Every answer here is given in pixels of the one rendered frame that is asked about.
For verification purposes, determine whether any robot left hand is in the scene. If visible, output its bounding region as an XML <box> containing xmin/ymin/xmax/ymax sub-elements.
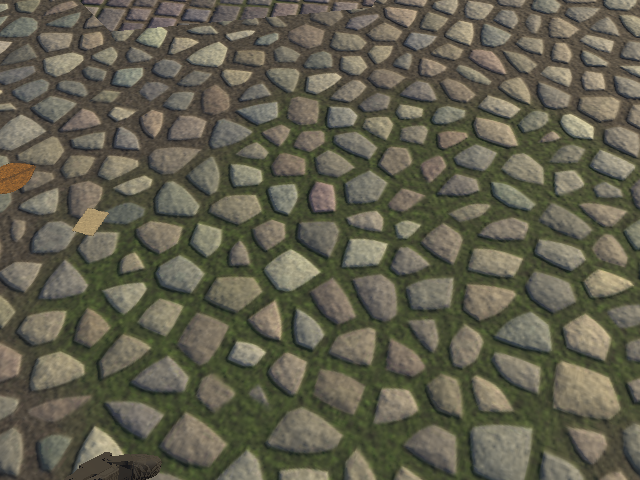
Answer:
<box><xmin>64</xmin><ymin>452</ymin><xmax>162</xmax><ymax>480</ymax></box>

